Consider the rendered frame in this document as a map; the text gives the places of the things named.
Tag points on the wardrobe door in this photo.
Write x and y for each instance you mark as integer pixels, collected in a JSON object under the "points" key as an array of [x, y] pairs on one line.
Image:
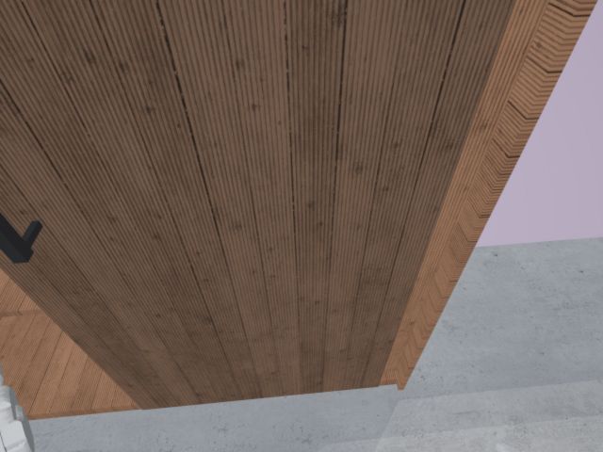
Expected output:
{"points": [[520, 32], [236, 195]]}

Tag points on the handle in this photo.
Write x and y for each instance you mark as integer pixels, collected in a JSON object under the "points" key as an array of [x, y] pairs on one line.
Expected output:
{"points": [[17, 248]]}

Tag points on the left robot upper arm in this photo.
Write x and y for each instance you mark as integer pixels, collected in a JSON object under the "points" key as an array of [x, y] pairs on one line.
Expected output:
{"points": [[15, 431]]}

